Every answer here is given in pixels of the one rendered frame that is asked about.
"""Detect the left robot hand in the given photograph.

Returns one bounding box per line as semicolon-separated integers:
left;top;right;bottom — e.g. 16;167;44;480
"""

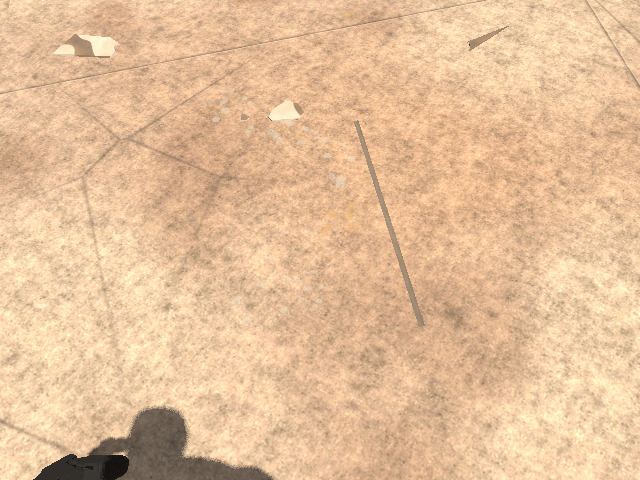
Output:
33;454;129;480

